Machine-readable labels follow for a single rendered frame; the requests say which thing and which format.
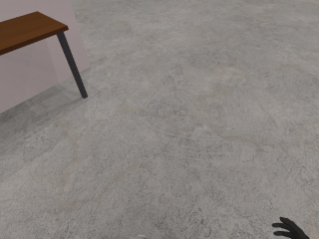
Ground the right robot hand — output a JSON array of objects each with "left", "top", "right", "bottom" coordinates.
[{"left": 272, "top": 216, "right": 310, "bottom": 239}]

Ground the table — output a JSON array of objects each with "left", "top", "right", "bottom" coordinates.
[{"left": 0, "top": 11, "right": 88, "bottom": 99}]

